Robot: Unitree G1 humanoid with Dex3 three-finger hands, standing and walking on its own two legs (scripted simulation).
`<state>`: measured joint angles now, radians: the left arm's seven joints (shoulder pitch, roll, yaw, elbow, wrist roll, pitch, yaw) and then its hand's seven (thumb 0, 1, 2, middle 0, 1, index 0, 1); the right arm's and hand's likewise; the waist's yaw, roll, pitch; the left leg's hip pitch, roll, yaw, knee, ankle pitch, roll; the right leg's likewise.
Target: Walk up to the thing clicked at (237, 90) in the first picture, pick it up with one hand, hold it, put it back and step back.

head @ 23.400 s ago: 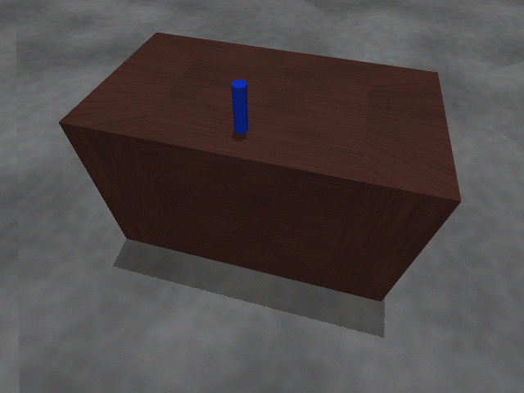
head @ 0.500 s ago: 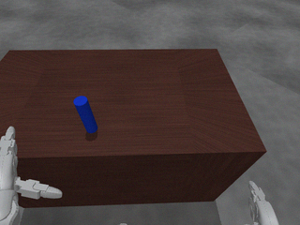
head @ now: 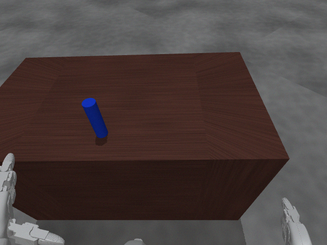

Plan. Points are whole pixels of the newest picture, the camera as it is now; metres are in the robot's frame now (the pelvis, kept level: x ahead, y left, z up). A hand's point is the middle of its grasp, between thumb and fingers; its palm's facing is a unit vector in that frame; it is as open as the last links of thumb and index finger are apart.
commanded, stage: home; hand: left
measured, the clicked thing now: (96, 119) +0.48 +0.25 +0.00
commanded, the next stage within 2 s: none
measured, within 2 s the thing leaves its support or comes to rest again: neither
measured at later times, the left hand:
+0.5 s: hand (83, 218) +0.19 +0.22 -0.04, palm faces +0.15 -0.96 -0.22, open 17.3 cm
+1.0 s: hand (95, 220) +0.19 +0.19 -0.05, palm faces +0.09 -0.97 -0.21, open 17.6 cm
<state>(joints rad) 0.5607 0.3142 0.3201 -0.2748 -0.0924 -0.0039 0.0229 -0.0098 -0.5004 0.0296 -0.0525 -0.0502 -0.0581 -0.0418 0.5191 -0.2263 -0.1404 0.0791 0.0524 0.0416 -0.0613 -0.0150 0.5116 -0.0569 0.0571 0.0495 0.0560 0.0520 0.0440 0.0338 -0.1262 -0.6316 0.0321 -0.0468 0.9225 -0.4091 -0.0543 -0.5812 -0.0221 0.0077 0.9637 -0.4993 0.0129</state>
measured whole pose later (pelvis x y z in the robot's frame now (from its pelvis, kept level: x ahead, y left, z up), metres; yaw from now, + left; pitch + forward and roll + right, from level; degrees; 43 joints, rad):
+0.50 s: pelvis +0.01 +0.02 +0.00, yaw -1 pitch +9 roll +0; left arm 0.48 0.20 0.09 0.03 -0.05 0.01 0.05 -0.01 -0.50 0.08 -0.05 -0.06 -0.06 -0.06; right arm 0.45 -0.19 -0.01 0.09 0.03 0.03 -0.07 -0.01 -0.34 -0.59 0.15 0.21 0.15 0.21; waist 0.01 0.00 -0.11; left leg -0.68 0.03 -0.02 0.97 -0.45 -0.03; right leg -0.61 -0.02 0.03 0.96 -0.50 0.04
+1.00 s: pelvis +0.02 +0.02 -0.01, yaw -1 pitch +11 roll +0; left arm 0.48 0.19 0.01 0.02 -0.03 0.07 0.06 -0.01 -0.57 0.04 -0.04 -0.05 -0.05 -0.04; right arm 0.49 -0.20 -0.01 0.00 0.03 0.09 -0.07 0.01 -0.89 -0.90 0.20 0.30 0.20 0.30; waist 0.00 0.00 -0.13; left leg -0.72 0.03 -0.02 1.01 -0.47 -0.03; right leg -0.66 -0.02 0.04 1.01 -0.53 0.04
